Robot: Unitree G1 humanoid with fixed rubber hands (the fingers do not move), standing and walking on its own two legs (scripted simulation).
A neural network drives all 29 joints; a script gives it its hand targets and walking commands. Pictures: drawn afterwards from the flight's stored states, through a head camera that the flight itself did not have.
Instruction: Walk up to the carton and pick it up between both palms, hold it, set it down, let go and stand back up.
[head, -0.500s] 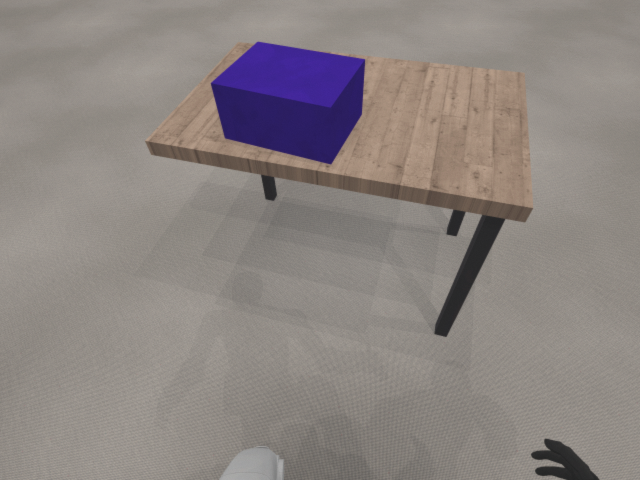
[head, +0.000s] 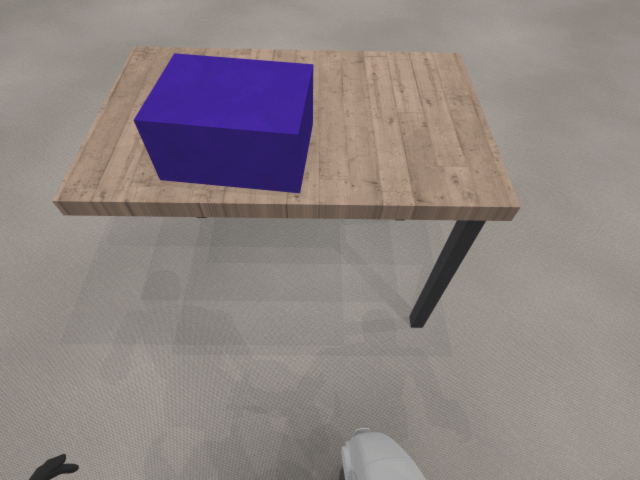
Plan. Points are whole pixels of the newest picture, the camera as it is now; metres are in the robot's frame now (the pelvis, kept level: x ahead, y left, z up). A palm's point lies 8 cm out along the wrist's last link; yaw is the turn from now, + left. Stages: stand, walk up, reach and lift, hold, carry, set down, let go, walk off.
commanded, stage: walk up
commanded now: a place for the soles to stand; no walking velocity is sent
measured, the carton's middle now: (236, 122) +0.76 +0.08 -0.03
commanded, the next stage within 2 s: none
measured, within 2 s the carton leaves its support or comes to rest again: neither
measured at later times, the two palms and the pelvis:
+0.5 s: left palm out of the picture +0.16 +0.34 -0.12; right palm out of the picture +0.04 -0.29 -0.07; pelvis +0.02 +0.05 -0.01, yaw -9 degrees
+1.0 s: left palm (59, 478) +0.17 +0.31 -0.10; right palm out of the picture +0.02 -0.29 -0.11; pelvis +0.03 +0.02 +0.00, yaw -12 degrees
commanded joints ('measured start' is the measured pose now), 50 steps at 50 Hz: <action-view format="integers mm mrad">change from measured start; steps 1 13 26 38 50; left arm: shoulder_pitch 4 -56 32 35 -86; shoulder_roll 95 192 142 240 138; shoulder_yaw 34 58 76 92 41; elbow -52 -53 12 76 11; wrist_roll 5 41 31 51 -1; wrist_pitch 3 34 94 28 42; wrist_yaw -5 -4 -59 -34 -22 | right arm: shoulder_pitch -34 -41 -164 -80 -55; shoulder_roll -229 -175 -247 -136 -147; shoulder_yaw -61 -30 -65 -7 -23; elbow -88 21 16 1 122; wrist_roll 21 38 12 20 18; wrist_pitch -24 9 -64 -22 -53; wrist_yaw -33 -59 -99 -56 -67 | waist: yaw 64 83 118 90 49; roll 71 -226 118 -291 -109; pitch -118 -110 -71 -142 -170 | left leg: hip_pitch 43 -137 48 -320 98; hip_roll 249 28 242 38 -8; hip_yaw -171 -107 -261 -105 -94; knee -15 314 -200 275 -167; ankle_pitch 744 -215 296 -209 204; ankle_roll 59 -56 83 -36 -34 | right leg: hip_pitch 189 183 -47 524 276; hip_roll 21 -146 52 -263 -158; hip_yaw -42 260 188 434 55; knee -189 -432 238 -531 -229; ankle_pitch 78 319 -58 170 437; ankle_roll -25 -180 46 -107 -107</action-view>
